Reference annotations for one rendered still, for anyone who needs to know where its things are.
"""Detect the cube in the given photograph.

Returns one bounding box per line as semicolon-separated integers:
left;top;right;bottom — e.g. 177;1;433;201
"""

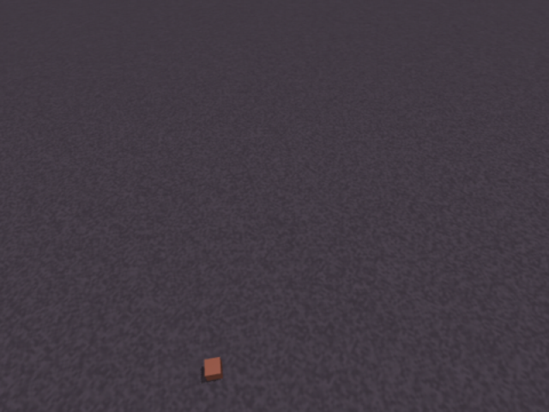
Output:
204;357;223;381

